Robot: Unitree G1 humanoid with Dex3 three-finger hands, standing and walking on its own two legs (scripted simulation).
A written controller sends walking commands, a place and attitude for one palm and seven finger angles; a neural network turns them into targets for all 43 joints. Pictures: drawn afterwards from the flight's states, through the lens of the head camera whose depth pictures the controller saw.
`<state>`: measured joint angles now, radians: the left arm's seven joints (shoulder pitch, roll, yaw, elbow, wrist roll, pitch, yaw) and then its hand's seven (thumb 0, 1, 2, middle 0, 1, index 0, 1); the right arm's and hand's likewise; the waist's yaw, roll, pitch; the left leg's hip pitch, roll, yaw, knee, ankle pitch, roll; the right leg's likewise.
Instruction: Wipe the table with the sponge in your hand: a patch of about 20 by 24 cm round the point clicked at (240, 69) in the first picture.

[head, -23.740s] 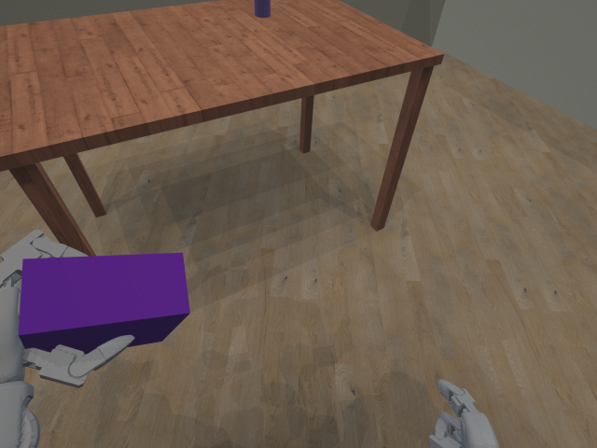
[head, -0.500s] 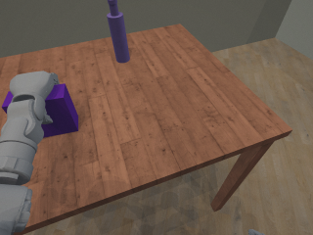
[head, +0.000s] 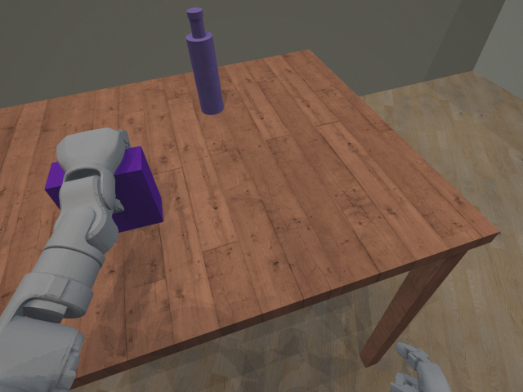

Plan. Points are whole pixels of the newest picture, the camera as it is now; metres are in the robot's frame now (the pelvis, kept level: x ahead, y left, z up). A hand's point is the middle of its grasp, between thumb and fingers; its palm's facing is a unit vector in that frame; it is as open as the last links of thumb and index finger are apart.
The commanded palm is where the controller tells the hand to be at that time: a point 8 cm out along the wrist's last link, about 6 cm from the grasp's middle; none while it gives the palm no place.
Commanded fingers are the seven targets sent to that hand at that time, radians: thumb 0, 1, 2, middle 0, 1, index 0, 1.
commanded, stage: wipe back along the middle lane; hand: left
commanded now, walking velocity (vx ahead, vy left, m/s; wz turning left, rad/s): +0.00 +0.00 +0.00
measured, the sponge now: (116, 203) +0.38 +0.29 +0.08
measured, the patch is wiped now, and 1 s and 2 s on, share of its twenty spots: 0.65 0.85 0.95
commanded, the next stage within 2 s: slide across to the third lane in 1.44 s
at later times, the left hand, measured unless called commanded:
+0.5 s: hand (114, 194) +0.35 +0.26 +0.13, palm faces +0.04 +0.00 -1.00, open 10.0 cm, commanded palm +0.31 +0.24 +0.15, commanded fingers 0.00 0.10 1.30 -1.20 -1.60 -1.20 -1.60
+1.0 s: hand (110, 223) +0.30 +0.24 +0.14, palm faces +0.13 -0.05 -0.99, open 10.0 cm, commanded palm +0.25 +0.23 +0.15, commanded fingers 0.00 0.10 1.30 -1.20 -1.60 -1.20 -1.60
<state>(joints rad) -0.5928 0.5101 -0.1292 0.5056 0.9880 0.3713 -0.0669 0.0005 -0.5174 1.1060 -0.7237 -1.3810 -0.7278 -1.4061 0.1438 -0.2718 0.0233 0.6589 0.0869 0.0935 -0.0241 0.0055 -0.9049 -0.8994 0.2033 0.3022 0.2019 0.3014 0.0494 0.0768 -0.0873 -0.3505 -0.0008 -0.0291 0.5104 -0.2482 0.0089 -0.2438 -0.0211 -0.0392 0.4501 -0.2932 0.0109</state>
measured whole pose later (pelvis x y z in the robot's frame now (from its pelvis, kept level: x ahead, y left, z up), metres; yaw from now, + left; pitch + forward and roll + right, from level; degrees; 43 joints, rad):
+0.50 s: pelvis +0.00 -0.01 +0.00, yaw -1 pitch +3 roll -1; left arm -0.40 0.50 -0.12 0.30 0.97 0.43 -0.07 0.00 -0.49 1.10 -0.69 -1.41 -0.69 -1.44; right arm 0.13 -0.30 0.03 0.64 0.10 0.11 -0.02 0.01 -0.91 -0.90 0.20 0.30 0.20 0.30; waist 0.05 0.10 -0.10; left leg -0.33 0.02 -0.02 0.53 -0.26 -0.01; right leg -0.24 0.00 -0.03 0.50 -0.32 0.00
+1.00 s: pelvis -0.01 -0.01 +0.00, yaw -2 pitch +2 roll +0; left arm -0.15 0.46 -0.15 -0.07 0.97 0.55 -0.05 0.01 -0.48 1.09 -0.67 -1.42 -0.69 -1.42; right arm 0.06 -0.28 0.05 0.60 0.10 0.11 0.00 0.01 -0.91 -0.90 0.20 0.30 0.20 0.30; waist 0.09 0.11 -0.10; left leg -0.30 0.01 0.00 0.55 -0.27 0.00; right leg -0.23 -0.02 -0.01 0.53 -0.33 0.01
